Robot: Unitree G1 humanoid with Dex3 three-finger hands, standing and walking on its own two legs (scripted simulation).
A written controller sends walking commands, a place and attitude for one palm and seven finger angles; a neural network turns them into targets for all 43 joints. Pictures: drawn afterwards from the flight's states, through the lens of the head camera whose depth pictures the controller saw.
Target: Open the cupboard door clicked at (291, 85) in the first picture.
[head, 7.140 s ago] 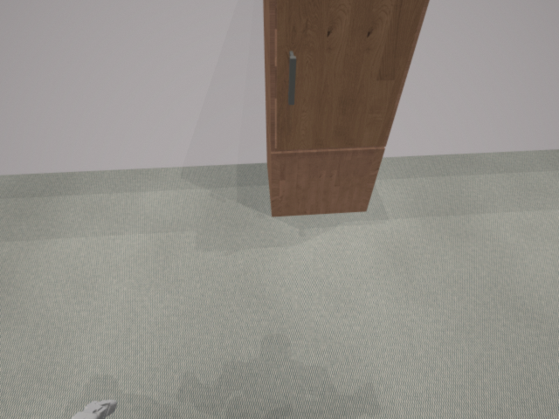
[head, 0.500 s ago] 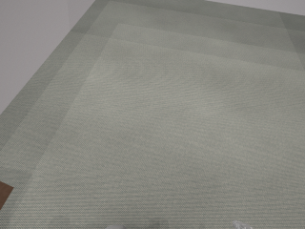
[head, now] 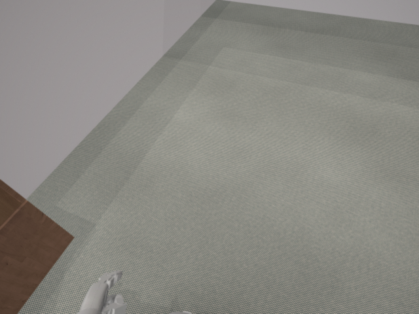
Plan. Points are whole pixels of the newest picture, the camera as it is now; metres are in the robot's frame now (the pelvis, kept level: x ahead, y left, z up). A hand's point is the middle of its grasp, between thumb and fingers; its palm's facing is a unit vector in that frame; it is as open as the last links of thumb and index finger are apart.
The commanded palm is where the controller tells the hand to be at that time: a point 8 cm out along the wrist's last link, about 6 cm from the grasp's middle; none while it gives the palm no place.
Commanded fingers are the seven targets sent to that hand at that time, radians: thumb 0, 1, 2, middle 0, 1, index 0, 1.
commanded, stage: turn to face it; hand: left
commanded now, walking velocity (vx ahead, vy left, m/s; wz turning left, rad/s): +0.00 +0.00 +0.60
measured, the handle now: out of the picture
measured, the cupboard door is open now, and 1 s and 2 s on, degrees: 0 0 0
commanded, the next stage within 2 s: take the last steps up to it in 1.76 s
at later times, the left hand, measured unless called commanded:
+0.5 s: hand out of the picture -0.05 +0.27 -0.18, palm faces +0.35 -0.91 -0.24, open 7.4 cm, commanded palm none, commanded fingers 0.00 0.90 0.90 -0.20 -0.30 -0.20 -0.30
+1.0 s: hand out of the picture +0.01 +0.29 -0.13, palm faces +0.55 -0.80 -0.26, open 7.4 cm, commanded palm none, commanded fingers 0.00 0.90 0.90 -0.20 -0.30 -0.20 -0.30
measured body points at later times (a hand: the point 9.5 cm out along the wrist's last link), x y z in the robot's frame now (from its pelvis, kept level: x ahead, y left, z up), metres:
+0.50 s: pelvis -0.01 +0.06 +0.00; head +0.02 +0.10 +0.44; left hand -0.07 +0.32 -0.16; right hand +0.19 -0.16 -0.11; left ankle -0.03 +0.13 -0.73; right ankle -0.01 -0.11 -0.66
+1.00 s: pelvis +0.00 +0.03 +0.01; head +0.03 +0.05 +0.46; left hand -0.01 +0.33 -0.11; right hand +0.15 -0.17 -0.14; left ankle -0.03 +0.13 -0.73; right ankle +0.06 -0.09 -0.71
